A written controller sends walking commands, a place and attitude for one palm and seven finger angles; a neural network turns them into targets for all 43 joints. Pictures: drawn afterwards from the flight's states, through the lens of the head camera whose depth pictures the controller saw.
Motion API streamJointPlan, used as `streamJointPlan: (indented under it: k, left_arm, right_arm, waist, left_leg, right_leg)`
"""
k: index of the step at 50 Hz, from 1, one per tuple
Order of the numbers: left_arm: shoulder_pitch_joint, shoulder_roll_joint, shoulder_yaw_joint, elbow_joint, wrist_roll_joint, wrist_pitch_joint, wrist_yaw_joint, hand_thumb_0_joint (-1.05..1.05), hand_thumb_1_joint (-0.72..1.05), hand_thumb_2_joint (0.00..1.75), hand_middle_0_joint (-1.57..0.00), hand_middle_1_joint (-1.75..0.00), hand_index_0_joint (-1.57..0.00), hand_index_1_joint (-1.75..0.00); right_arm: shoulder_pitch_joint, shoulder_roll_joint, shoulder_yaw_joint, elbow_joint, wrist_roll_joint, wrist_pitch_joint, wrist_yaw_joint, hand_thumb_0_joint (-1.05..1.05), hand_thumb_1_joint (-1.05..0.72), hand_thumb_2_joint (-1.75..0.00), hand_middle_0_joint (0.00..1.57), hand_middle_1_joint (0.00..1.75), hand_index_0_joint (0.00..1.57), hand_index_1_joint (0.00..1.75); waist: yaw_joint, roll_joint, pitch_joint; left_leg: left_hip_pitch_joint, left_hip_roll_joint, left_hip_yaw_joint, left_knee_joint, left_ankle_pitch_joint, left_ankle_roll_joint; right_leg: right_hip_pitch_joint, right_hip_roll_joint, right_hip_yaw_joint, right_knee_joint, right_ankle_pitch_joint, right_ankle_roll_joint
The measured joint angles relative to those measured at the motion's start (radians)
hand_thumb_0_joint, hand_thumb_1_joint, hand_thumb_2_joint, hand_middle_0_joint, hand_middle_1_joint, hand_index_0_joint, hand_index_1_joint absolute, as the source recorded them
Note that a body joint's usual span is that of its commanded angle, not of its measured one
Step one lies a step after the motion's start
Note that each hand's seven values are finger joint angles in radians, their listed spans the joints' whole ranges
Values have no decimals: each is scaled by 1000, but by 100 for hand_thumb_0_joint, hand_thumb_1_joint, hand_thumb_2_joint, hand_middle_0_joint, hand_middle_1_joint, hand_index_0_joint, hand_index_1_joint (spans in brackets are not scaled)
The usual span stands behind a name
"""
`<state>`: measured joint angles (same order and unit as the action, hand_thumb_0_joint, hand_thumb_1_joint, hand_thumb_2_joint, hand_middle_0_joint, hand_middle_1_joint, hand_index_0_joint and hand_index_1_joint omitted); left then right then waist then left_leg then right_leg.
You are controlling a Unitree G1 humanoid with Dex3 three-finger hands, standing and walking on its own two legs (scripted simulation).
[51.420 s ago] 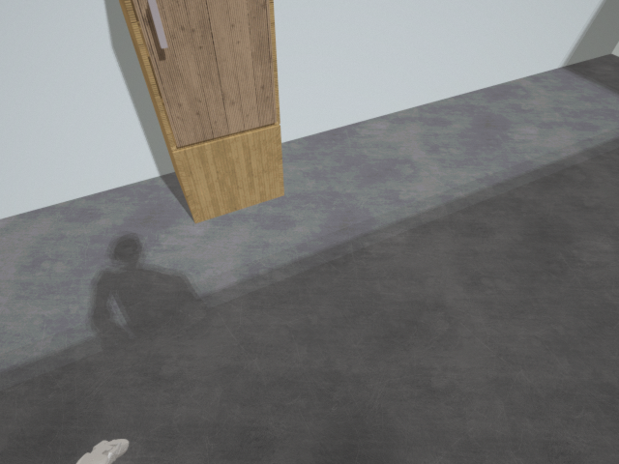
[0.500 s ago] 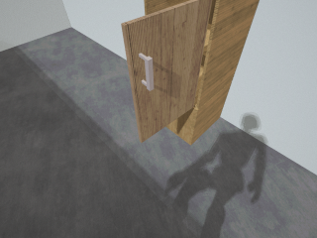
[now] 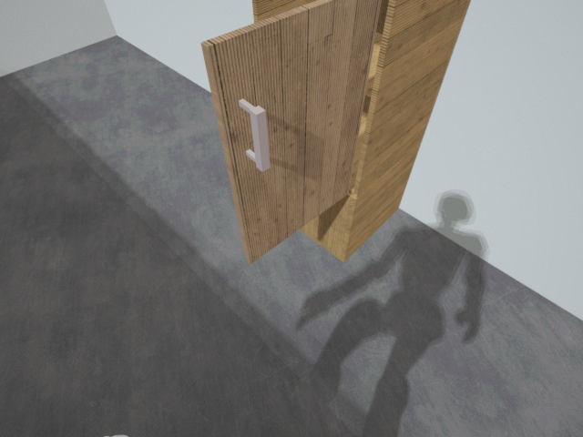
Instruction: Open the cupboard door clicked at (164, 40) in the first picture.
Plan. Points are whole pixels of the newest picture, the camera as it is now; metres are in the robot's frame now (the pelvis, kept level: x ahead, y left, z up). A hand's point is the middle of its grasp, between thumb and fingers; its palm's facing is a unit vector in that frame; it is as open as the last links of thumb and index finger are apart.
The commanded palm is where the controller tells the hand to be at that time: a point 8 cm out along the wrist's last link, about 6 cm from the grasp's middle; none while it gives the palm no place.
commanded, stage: look to check the result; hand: left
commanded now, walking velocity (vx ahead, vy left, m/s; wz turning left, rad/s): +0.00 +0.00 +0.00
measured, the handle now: (254, 136) +0.59 +0.10 +0.07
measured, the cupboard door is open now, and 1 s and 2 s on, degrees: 85 85 85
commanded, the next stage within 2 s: stand and wait in 0.30 s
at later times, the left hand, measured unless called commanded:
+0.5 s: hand out of the picture +0.10 +0.24 -0.16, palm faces -0.04 -0.94 -0.34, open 7.4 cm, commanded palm none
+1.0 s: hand out of the picture +0.11 +0.25 -0.16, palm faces -0.05 -0.94 -0.33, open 7.4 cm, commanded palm none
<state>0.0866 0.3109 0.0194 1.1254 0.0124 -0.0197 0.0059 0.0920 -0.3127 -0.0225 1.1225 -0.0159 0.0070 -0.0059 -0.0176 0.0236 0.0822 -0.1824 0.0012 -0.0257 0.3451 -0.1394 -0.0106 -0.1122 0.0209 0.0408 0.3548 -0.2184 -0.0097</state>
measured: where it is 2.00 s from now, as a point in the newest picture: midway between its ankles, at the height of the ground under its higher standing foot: outside the picture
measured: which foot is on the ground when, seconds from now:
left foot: down 0.00-1.00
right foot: down 0.00-1.00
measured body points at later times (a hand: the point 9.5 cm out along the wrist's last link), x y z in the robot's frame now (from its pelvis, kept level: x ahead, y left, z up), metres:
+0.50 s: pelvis +0.02 +0.00 +0.00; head +0.05 -0.01 +0.45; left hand +0.10 +0.29 -0.13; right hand +0.10 -0.29 -0.14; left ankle +0.03 +0.13 -0.75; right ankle -0.02 -0.12 -0.75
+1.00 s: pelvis +0.02 +0.00 +0.00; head +0.05 +0.00 +0.45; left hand +0.11 +0.29 -0.13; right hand +0.09 -0.29 -0.14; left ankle +0.03 +0.13 -0.75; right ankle -0.02 -0.12 -0.75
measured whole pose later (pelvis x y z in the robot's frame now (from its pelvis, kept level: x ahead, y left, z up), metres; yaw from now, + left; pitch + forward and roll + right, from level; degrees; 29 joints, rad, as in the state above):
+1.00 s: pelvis +0.02 +0.00 +0.00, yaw -1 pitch -1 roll +0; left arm 0.10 0.33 0.01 1.12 0.01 -0.02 0.01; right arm 0.09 -0.32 -0.01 1.12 -0.01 0.00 -0.01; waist -0.01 0.00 0.07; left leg -0.12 0.00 -0.01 0.31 -0.16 -0.01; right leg -0.05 0.02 0.06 0.30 -0.22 -0.01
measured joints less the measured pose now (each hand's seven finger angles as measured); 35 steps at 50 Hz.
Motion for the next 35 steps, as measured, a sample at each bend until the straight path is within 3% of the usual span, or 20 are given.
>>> streamJointPlan:
  k: [35]
  left_arm:
    - [13, 15, -6, -1, -2, -2, 2, 1, 91, 90, -20, -30, -20, -30]
  right_arm:
    - [-6, -4, 10, -4, 5, -1, -3, 0, -90, -90, 21, 30, 20, 30]
  waist:
    - [4, -22, -7]
  left_leg:
    - [54, 3, 14, -30, -26, -1]
  right_leg:
    - [58, 0, 14, -50, -10, -1]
